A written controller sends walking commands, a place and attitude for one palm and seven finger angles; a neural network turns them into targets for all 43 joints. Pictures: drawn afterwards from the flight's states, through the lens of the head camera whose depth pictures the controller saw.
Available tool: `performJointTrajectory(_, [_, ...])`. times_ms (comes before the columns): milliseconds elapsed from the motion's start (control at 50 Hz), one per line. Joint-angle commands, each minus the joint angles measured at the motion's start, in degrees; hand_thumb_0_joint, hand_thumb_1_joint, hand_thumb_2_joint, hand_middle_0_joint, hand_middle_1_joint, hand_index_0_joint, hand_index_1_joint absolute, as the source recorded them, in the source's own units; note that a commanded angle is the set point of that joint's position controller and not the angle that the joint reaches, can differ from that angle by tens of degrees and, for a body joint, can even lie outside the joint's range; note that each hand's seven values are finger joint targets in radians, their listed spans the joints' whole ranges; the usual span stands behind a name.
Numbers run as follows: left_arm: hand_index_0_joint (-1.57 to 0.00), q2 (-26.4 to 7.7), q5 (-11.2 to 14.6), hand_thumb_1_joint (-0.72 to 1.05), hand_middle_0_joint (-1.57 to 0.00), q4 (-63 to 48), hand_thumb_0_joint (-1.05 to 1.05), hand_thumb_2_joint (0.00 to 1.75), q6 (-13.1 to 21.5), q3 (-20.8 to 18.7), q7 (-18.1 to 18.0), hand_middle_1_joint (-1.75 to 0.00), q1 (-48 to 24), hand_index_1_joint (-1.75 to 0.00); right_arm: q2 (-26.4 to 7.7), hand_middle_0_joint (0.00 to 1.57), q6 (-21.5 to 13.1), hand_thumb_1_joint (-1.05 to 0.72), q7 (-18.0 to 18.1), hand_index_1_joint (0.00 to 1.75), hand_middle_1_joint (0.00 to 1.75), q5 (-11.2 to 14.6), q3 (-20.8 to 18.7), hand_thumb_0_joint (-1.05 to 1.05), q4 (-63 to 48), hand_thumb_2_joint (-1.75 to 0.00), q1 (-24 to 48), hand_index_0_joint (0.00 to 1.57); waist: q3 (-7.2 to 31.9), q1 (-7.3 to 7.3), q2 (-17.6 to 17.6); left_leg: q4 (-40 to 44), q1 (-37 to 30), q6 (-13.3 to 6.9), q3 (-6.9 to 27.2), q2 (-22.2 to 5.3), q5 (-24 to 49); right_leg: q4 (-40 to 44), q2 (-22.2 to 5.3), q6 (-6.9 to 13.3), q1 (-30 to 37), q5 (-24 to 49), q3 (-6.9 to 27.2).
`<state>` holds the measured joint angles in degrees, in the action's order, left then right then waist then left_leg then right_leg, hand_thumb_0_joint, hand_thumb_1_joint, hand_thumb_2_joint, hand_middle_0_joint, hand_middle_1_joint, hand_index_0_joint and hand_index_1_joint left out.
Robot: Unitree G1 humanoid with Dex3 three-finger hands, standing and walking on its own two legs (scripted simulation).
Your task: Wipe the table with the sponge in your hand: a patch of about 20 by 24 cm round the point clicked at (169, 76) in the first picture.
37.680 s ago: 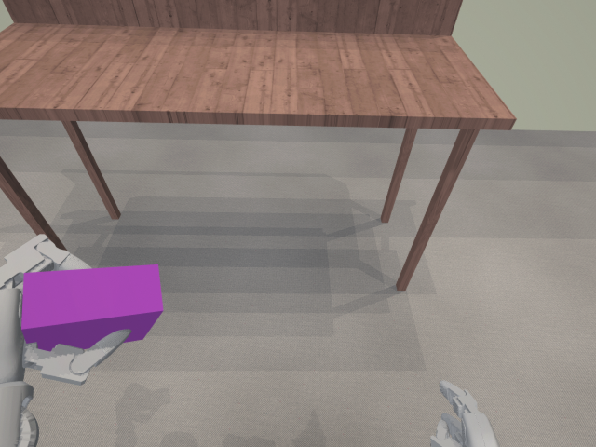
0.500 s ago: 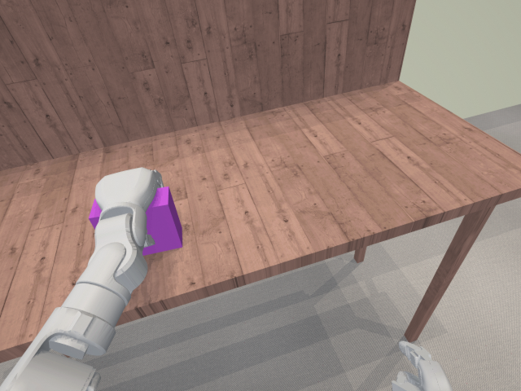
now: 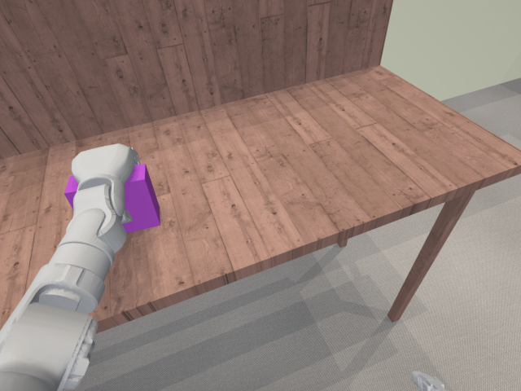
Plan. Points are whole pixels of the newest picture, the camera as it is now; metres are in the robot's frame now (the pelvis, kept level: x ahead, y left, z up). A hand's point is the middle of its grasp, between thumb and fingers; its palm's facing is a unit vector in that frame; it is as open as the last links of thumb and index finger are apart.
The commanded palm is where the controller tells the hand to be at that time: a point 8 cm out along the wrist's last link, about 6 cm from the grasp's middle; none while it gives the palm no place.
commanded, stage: wipe forward along the third lane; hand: left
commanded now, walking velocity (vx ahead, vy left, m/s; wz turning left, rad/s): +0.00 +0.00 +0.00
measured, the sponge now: (120, 209) +0.39 +0.27 +0.09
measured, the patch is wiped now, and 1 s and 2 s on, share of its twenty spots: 0.95 1.00 1.00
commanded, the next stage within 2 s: wipe back along the third lane in 0.50 s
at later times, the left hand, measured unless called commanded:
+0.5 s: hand (112, 171) +0.45 +0.30 +0.12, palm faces -0.08 +0.00 -1.00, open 9.2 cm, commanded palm +0.44 +0.29 +0.15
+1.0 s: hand (112, 175) +0.44 +0.30 +0.12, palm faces +0.03 +0.00 -1.00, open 9.2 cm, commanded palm +0.40 +0.27 +0.15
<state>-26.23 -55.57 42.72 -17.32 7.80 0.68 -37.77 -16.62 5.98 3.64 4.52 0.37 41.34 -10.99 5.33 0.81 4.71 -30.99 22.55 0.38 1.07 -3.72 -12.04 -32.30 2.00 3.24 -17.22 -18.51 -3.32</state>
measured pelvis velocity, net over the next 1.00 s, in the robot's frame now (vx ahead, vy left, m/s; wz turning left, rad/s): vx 0.03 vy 0.05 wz -0.02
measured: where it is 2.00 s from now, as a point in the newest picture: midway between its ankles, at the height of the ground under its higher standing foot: outside the picture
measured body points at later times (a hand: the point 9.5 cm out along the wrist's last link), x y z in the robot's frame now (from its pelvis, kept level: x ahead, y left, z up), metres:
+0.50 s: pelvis +0.01 +0.03 +0.00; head +0.03 +0.01 +0.45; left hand +0.45 +0.29 +0.17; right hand +0.10 -0.24 -0.13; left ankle +0.04 +0.16 -0.73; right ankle -0.02 -0.08 -0.73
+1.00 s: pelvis +0.03 +0.05 +0.00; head +0.02 +0.03 +0.45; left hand +0.44 +0.29 +0.17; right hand +0.15 -0.20 -0.13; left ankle +0.04 +0.16 -0.73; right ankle -0.02 -0.08 -0.73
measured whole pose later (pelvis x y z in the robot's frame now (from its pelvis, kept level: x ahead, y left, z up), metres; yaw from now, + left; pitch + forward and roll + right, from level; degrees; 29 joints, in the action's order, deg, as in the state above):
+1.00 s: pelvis +0.03 +0.05 +0.00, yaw -1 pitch +6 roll -1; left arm -23.2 -55.6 44.5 -24.0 10.9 -7.1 -40.0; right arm -15.1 9.9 0.0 4.8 -0.3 41.7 -11.5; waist 7.3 0.3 4.2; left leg -31.5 23.3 -0.2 -0.8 -1.7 -14.1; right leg -28.4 -0.2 -0.2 -16.3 -17.9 -1.4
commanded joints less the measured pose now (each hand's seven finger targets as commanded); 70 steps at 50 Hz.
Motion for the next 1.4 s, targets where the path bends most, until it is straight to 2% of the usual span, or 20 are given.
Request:
performJointTrajectory(0, [-1.2, -16.3, -2.7, 0.1, -1.2, 0.6, 0.0, 1.3, 0.2, -5.0, -2.6, -1.6, -18.3, -1.6, -6.8, 0.2, -2.2, -0.9, 0.0, 0.3, 0.3, -0.2, -2.0, 0.0, -7.2, -0.9, 5.0, 0.2, 8.6, -0.18, -7.9, 1.5, -4.4, -3.0, -2.5, 5.3, 2.2, 9.0, -0.7, -1.2, -0.5, 10.8, 4.5])
performJointTrajectory(40, [-1.2, -14.3, -3.1, 0.1, -1.2, 2.6, 0.0, 1.3, 0.6, -3.4, -2.8, -1.6, -18.6, -1.6, -6.8, 0.2, -2.0, -0.9, -0.2, 0.3, 0.3, -0.2, -2.2, 0.0, -7.1, -0.9, 4.1, 0.2, 8.0, -0.92, -8.1, 1.0, -4.1, -3.2, -2.8, 5.3, 2.3, 8.8, -0.7, -1.5, -1.0, 11.4, 4.2])
performJointTrajectory(100, [-1.2, -16.3, -3.7, 0.1, -1.2, 3.9, 0.0, 1.3, 1.3, -4.6, -2.9, -1.6, -22.4, -1.6, -7.0, 0.2, -1.7, -0.9, -0.3, 0.3, 0.3, -0.2, -2.2, 0.0, -6.8, -0.9, 3.3, 0.2, 8.8, -1.39, -8.0, 1.5, -3.9, -3.1, -2.2, 5.1, 2.5, 8.7, -0.4, -1.2, -1.3, 11.1, 3.8])
performJointTrajectory(120, [-1.2, -14.2, -3.8, 0.1, -1.2, 4.4, 0.0, 1.3, 1.5, -2.7, -3.1, -1.6, -22.6, -1.6, -6.9, 0.2, -1.8, -0.9, -0.3, 0.3, 0.3, -0.2, -2.4, 0.0, -6.7, -0.9, 2.7, 0.2, 9.2, -2.07, -7.8, 1.0, -4.4, -3.3, -2.6, 5.1, 2.9, 8.4, -0.5, -1.4, -1.5, 11.9, 3.7])
performJointTrajectory(200, [-1.2, -16.3, -3.4, 0.1, -1.2, 4.9, 0.0, 1.3, 2.4, -5.2, -3.3, -1.6, -22.7, -1.6, -7.0, 0.2, -1.3, -0.9, -0.7, 0.3, 0.3, -0.4, -2.7, 0.0, -6.5, -0.9, 1.7, 0.2, 11.9, -1.5, -8.1, 0.9, -4.3, -3.3, -2.5, 5.0, 5.5, 7.9, -0.5, -1.2, 1.0, 16.9, 3.6])
performJointTrajectory(240, [-1.2, -14.2, -3.5, 0.1, -1.2, 6.3, 0.0, 1.3, 2.5, -3.7, -3.7, -1.6, -21.9, -1.6, -7.2, 0.2, -1.1, -0.9, -0.9, 0.3, 0.3, -0.5, -2.9, 0.0, -6.3, -0.9, 1.3, 0.2, 10.2, -2.13, -8.2, 0.6, -4.3, -3.5, -3.0, 5.0, 5.3, 8.0, -0.4, -1.5, -0.3, 16.7, 3.2])
performJointTrajectory(360, [-1.2, -14.6, -4.4, 0.1, -1.2, 8.9, 0.0, 1.3, 2.1, -3.2, -4.2, -1.6, -26.6, -1.6, -7.6, 0.2, -0.6, -0.9, -1.1, 0.3, 0.3, -0.4, -2.9, 0.0, -5.2, -0.9, 0.2, 0.2, 8.7, -3.35, -7.5, 1.4, -4.4, -3.3, -2.5, 4.8, 4.2, 8.4, 0.0, -1.2, -2.6, 13.4, 2.4])
performJointTrajectory(400, [-1.2, -14.9, -4.3, 0.1, -1.2, 8.1, 0.0, 1.3, 2.3, -4.0, -4.4, -1.6, -27.8, -1.6, -7.4, 0.2, -0.7, -0.9, -1.2, 0.3, 0.3, -0.6, -3.1, 0.0, -5.3, -0.9, 0.0, 0.2, 11.2, -2.82, -6.4, 1.6, -5.4, -3.3, -2.2, 4.7, 6.0, 8.0, 0.3, -0.8, -1.9, 14.8, 2.0])
performJointTrajectory(560, [-1.2, -12.9, -5.1, 0.1, -1.2, 13.0, 0.0, 1.3, 2.0, -2.5, -5.8, -1.6, -31.6, -1.6, -7.6, 0.2, -0.7, -0.9, -1.7, 0.3, 0.3, -1.0, -3.5, 0.0, -4.0, -0.9, -2.3, 0.2, 12.6, -4.28, -6.6, 0.7, -6.0, -3.2, -1.8, 4.3, 6.9, 6.9, 0.7, -0.7, -3.9, 14.7, 1.2])
performJointTrajectory(700, [-1.2, -6.9, -2.7, 0.1, -1.2, 9.3, 0.0, 1.3, 1.8, -1.2, -6.4, -1.6, -25.3, -1.6, -6.8, 0.2, -0.2, -0.9, -2.5, 0.3, 0.3, -0.9, -3.7, 0.0, -5.5, -0.9, -0.5, 0.2, 14.2, -2.51, -6.4, 1.4, -8.0, -3.1, -1.4, 3.8, 9.1, 7.2, 1.1, -0.2, -2.6, 15.6, 0.4])
performJointTrajectory(900, [-1.2, 0.7, 1.3, 0.1, -1.2, -0.9, 0.0, 1.3, -5.6, 3.0, -5.9, -1.6, -13.9, -1.6, -6.0, 0.2, 1.0, -0.9, -3.7, 0.3, 0.3, 0.3, -3.0, 0.0, -8.2, -0.9, 7.1, 0.2, 11.6, -0.02, -5.1, 3.0, -9.8, -2.9, -1.1, 4.0, 9.4, 7.9, 1.4, 0.1, -0.5, 14.4, -0.7])
performJointTrajectory(1020, [-1.2, -0.6, 1.2, 0.1, -1.2, -6.3, 0.0, 1.3, -9.6, 3.1, -3.8, -1.6, -10.4, -1.6, -6.4, 0.2, 1.7, -0.9, -3.4, 0.3, 0.3, 0.5, -2.4, 0.0, -9.3, -0.9, 9.8, 0.2, 11.7, 0.5, -7.0, 2.3, -11.1, -3.1, -1.1, 4.4, 11.3, 7.2, 1.1, 0.2, 1.5, 16.9, -0.8])
performJointTrajectory(1060, [-1.2, 2.5, 1.3, 0.1, -1.2, -10.0, 0.0, 1.3, -10.3, 5.7, -2.7, -1.6, -8.0, -1.6, -5.9, 0.2, 1.8, -0.9, -3.7, 0.3, 0.3, 0.6, -2.1, 0.0, -10.5, -0.9, 10.7, 0.2, 11.6, 0.67, -6.4, 1.9, -11.5, -3.1, -1.3, 4.6, 12.5, 6.7, 1.1, 0.2, 2.0, 18.5, -1.1])
performJointTrajectory(1100, [-1.2, -0.1, 1.3, 0.1, -1.2, -11.6, 0.0, 1.3, -10.9, 3.8, -2.0, -1.6, -7.6, -1.6, -6.1, 0.2, 2.2, -0.9, -3.5, 0.3, 0.3, 0.7, -1.8, 0.0, -10.9, -0.9, 11.7, 0.2, 10.8, 0.85, -7.6, 2.0, -11.3, -3.0, -1.1, 4.4, 12.8, 6.7, 0.9, 0.2, 2.4, 19.1, -1.0])
performJointTrajectory(1140, [-1.2, 3.6, 1.4, 0.1, -1.2, -14.5, 0.0, 1.3, -11.2, 6.9, -1.3, -1.6, -5.9, -1.6, -5.7, 0.2, 2.1, -0.9, -3.8, 0.3, 0.3, 0.8, -1.5, 0.0, -11.6, -0.9, 12.3, 0.2, 10.7, 0.79, -6.4, 1.3, -12.1, -3.0, -1.3, 4.7, 14.0, 6.1, 0.9, 0.3, 2.4, 20.7, -1.1])
performJointTrajectory(1200, [-1.2, 1.5, 1.6, 0.1, -1.2, -19.3, 0.0, 1.3, -11.7, 5.0, -0.8, -1.6, -1.5, -1.6, -5.7, 0.2, 2.2, -0.9, -4.0, 0.3, 0.3, 0.8, -1.3, 0.0, -12.6, -0.9, 13.7, 0.2, 11.9, 1.62, -6.7, 0.8, -12.6, -2.8, -1.3, 4.5, 16.4, 5.4, 0.7, 0.4, 4.3, 23.9, -0.8])
performJointTrajectory(1240, [-1.2, 3.7, 2.0, 0.1, -1.2, -22.2, 0.0, 1.3, -12.1, 6.5, -0.4, -1.6, 1.4, -1.6, -5.3, 0.2, 2.1, -0.9, -4.3, 0.3, 0.3, 0.8, -1.1, 0.0, -13.1, -0.9, 14.4, 0.2, 11.2, 1.61, -7.1, 0.2, -12.7, -2.8, -1.6, 4.7, 17.8, 4.9, 0.6, 0.2, 4.7, 26.4, -0.8])
performJointTrajectory(1300, [-1.2, 1.3, 2.2, 0.1, -1.2, -26.8, 0.0, 1.3, -13.4, 4.5, -0.1, -1.6, 4.2, -1.6, -5.5, 0.2, 2.3, -0.9, -4.4, 0.3, 0.3, 0.8, -0.7, 0.0, -13.8, -0.9, 16.0, 0.2, 11.3, 2.36, -8.0, -0.1, -12.7, -2.6, -1.6, 4.5, 20.2, 4.3, 0.5, 0.2, 6.2, 29.9, -0.5])
performJointTrajectory(1320, [-1.2, 4.0, 2.4, 0.1, -1.2, -29.0, 0.0, 1.3, -13.9, 6.9, 0.1, -1.6, 4.7, -1.6, -5.1, 0.2, 2.1, -0.9, -4.5, 0.3, 0.3, 0.8, -0.6, 0.0, -14.3, -0.9, 16.6, 0.2, 12.0, 2.18, -6.9, -0.5, -13.1, -2.7, -2.2, 4.9, 20.6, 4.0, 0.3, 0.0, 6.5, 31.1, -0.4])
performJointTrajectory(1380, [-1.2, 2.2, 2.7, 0.1, -1.2, -32.1, 0.0, 1.3, -15.1, 5.2, 0.5, -1.6, 9.3, -1.6, -5.0, 0.2, 1.9, -0.9, -4.7, 0.3, 0.3, 0.9, -0.2, 0.0, -14.7, -0.9, 17.3, 0.2, 11.4, 2.84, -7.6, -0.8, -12.6, -2.5, -2.3, 5.0, 21.5, 3.6, 0.3, -0.1, 7.5, 33.3, -0.3])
